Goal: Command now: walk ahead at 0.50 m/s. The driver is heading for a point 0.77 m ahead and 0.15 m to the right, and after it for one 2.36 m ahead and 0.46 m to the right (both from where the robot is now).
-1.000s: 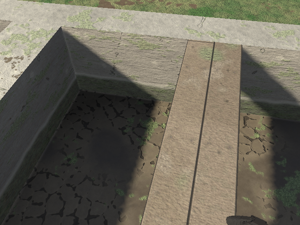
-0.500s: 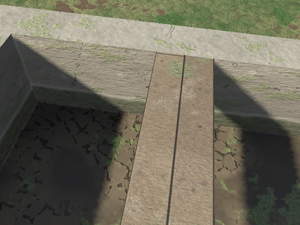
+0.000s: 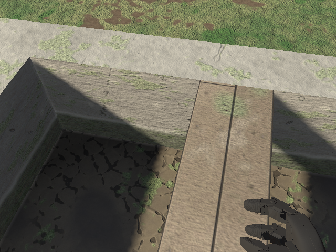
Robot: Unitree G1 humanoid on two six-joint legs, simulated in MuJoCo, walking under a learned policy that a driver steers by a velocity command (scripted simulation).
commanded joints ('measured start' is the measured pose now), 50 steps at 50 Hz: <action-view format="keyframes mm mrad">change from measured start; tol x64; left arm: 1 -181 149 39 -115 28 -26 34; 50 -35 169 44 -110 -57 -11 58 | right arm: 1 259 -138 -55 15 13 -18 0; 50 211 -158 -79 -58 56 -37 7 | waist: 1 -242 -48 -216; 50 -103 15 -261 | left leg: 1 502 -19 -17 -312 179 36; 3 1002 487 -975 -477 219 41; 22 433 166 -189 -450 181 134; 28 -616 -5 -169 828 -208 -26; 50 920 411 -711 -370 656 42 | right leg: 1 -78 -162 98 293 767 4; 3 -732 7 190 893 -135 16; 6 -855 -174 198 1197 148 105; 24 -157 -38 -2 -36 156 9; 28 616 -475 934 -265 389 -10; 33 -274 -289 330 -280 219 -118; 41 -21 -217 169 -224 619 -65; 50 -880 -123 206 1155 123 93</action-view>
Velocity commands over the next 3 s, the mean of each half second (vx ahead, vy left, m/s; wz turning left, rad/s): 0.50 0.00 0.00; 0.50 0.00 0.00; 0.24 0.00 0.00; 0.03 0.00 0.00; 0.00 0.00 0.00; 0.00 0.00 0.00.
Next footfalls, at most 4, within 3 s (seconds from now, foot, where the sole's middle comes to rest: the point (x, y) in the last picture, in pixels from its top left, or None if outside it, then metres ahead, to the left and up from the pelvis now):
0.04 left None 0.15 0.03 -0.75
0.50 right None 0.36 -0.13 -0.75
0.92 left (203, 216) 0.60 -0.06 -0.75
1.32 right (236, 182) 0.76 -0.21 -0.75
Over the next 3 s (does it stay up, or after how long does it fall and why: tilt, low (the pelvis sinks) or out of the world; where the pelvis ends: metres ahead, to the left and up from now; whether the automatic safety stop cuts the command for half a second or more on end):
stays up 0.72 -0.12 0.04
